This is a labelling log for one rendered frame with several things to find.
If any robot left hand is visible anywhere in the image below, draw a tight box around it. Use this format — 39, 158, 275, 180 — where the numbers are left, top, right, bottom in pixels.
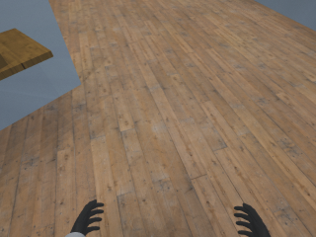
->
70, 199, 104, 236

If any robot right hand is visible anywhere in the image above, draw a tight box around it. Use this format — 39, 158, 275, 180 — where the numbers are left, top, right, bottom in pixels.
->
234, 202, 271, 237

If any table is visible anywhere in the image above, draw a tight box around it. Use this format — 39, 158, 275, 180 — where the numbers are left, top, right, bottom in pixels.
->
0, 28, 53, 81

